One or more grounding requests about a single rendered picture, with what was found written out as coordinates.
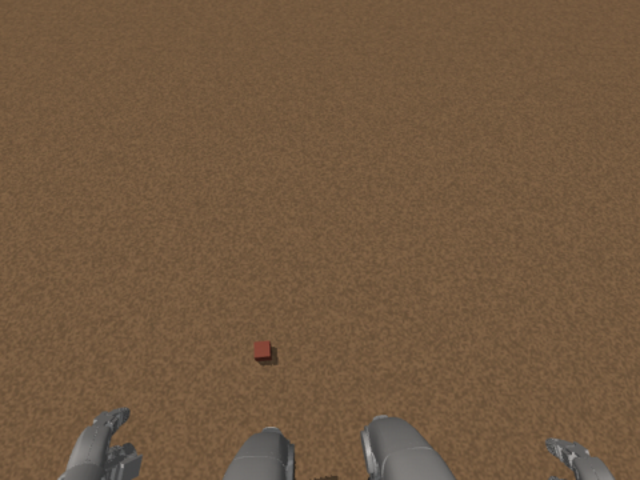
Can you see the left robot arm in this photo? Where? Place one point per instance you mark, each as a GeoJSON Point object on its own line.
{"type": "Point", "coordinates": [84, 472]}

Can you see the right robot hand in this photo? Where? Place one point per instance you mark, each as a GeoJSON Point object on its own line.
{"type": "Point", "coordinates": [577, 458]}

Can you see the cube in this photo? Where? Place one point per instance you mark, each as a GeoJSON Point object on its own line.
{"type": "Point", "coordinates": [262, 351]}

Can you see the left robot hand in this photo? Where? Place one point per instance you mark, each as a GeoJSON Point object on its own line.
{"type": "Point", "coordinates": [92, 446]}

